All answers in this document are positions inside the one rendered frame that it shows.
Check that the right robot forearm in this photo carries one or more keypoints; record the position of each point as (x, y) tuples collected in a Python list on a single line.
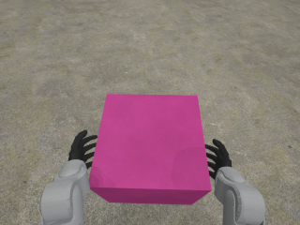
[(242, 204)]

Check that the robot left hand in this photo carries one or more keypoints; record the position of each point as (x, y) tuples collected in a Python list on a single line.
[(78, 149)]

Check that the left robot forearm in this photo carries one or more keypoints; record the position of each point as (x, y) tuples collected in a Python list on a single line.
[(61, 201)]

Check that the robot right hand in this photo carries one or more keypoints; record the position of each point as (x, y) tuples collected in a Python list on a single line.
[(222, 157)]

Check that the carton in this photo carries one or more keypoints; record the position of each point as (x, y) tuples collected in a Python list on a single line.
[(150, 149)]

